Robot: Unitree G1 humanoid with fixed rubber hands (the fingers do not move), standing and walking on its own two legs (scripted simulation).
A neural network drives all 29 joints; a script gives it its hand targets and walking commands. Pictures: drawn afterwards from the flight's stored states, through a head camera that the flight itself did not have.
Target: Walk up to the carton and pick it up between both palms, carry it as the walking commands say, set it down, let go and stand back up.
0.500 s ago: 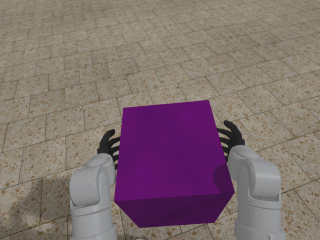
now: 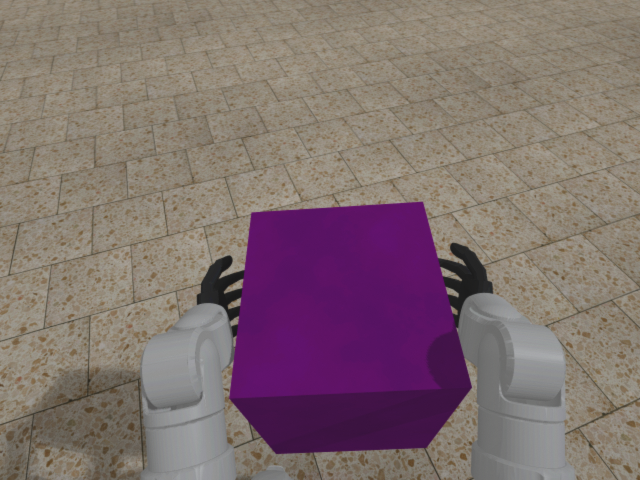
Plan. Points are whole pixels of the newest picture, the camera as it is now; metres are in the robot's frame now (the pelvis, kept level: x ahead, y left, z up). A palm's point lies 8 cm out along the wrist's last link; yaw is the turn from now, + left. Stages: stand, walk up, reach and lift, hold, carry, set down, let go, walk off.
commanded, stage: carry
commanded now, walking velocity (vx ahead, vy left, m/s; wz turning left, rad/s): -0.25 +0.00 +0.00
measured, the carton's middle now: (344, 337) +0.30 +0.02 +0.03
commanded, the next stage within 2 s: none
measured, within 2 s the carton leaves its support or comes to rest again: neither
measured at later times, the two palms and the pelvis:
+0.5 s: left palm out of the picture +0.08 +0.15 +0.08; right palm out of the picture +0.10 -0.14 +0.09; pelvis -0.20 -0.02 +0.00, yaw +1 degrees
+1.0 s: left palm out of the picture -0.12 +0.10 +0.07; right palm out of the picture -0.13 -0.19 +0.08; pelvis -0.41 -0.03 +0.00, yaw -3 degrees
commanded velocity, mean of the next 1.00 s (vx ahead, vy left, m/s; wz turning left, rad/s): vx -0.25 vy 0.00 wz -0.26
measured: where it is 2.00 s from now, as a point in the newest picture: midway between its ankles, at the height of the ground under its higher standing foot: outside the picture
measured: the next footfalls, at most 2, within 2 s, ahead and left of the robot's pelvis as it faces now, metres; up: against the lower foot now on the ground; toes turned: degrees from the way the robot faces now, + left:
right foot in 0.04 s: +0.04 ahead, -0.11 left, +0.00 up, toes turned -5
left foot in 0.30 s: -0.12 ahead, +0.12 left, +0.00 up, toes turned +2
